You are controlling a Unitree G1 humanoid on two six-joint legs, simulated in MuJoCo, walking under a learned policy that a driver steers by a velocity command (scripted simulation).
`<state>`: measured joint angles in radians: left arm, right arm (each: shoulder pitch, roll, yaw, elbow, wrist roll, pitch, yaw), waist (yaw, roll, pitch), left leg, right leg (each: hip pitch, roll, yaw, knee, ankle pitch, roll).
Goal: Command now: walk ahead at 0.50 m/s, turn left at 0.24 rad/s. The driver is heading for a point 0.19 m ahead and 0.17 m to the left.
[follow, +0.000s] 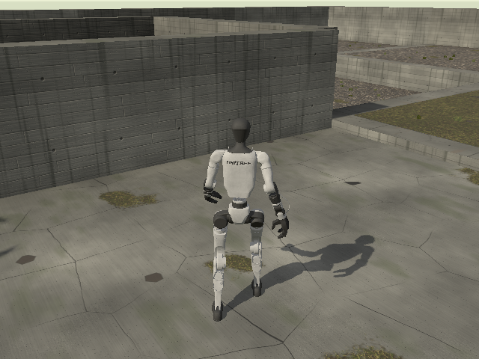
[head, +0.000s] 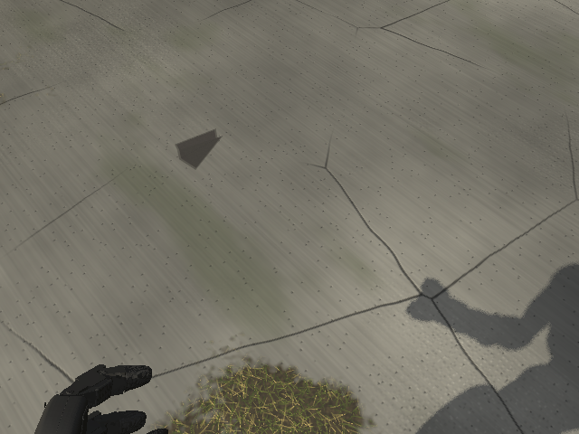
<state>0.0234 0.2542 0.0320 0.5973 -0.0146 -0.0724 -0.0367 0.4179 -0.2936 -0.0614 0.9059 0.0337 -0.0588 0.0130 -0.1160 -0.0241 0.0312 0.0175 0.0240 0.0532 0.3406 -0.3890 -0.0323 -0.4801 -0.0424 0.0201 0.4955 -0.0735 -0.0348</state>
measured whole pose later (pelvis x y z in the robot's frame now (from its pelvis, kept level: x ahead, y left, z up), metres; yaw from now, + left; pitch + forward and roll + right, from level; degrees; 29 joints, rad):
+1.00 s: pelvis +0.18 +0.01 +0.01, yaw +5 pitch -1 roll +0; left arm 0.24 0.23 0.03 1.06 0.01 0.01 0.05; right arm 0.08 -0.24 -0.04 0.99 0.00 0.02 -0.02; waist 0.01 0.01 0.04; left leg -0.30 -0.02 0.01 0.52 -0.20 0.03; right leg -0.09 -0.04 -0.05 0.47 -0.36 0.03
